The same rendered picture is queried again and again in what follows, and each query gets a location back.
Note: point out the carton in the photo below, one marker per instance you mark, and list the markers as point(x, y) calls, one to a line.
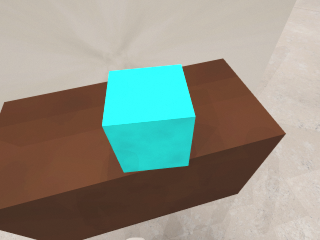
point(149, 118)

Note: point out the pedestal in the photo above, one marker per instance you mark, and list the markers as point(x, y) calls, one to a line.
point(61, 180)

